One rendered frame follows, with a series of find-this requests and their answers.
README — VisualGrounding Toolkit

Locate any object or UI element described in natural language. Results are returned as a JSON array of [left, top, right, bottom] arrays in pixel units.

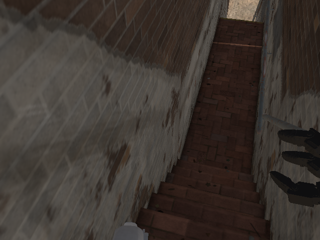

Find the left robot thigh
[[112, 225, 149, 240]]

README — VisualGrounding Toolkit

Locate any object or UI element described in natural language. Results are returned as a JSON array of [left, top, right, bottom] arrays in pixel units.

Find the right robot hand
[[269, 128, 320, 207]]

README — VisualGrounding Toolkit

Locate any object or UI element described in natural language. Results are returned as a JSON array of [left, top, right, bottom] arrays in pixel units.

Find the left robot shin
[[114, 222, 137, 235]]

